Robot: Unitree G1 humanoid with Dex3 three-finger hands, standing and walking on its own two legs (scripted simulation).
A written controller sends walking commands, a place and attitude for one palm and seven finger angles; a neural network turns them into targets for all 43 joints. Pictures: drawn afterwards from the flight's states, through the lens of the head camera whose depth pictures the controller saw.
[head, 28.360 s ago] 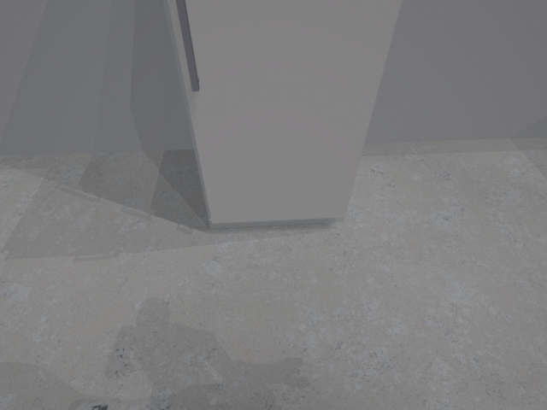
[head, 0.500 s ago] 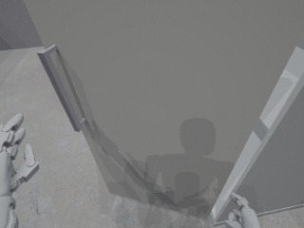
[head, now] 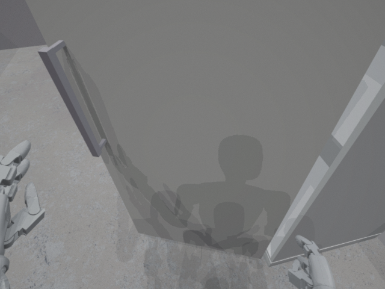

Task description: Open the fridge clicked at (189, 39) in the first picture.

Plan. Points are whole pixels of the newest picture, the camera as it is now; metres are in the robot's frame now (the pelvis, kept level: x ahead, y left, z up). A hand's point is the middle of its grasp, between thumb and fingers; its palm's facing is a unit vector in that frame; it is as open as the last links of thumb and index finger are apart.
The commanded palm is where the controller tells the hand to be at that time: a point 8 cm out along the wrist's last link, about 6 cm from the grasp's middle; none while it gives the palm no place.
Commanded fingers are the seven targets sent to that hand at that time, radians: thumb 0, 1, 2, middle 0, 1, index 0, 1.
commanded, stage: step back with the hand held close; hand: left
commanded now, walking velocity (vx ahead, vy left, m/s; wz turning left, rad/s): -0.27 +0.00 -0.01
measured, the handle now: (81, 107) +0.46 +0.31 +0.14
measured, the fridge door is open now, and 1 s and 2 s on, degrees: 65 65 65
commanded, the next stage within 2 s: stop stepping back and stand still in 0.86 s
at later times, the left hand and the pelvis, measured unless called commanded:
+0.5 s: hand out of the picture +0.12 +0.31 +0.15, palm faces +0.48 -0.77 -0.42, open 7.4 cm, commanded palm +0.05 +0.34 +0.18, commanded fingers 0.00 0.90 0.90 -0.20 -0.30 -0.20 -0.30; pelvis -0.08 +0.04 -0.01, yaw +2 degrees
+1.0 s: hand out of the picture +0.00 +0.35 +0.17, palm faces +0.54 -0.77 -0.33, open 7.4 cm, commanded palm -0.08 +0.38 +0.18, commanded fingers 0.00 0.90 0.90 -0.20 -0.30 -0.20 -0.30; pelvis -0.19 +0.07 -0.04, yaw +7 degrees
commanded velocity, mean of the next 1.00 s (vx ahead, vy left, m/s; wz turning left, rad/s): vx -0.31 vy -0.01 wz -0.06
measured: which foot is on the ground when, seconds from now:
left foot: down 0.00-1.00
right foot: down 0.00-0.90, up 0.92-1.00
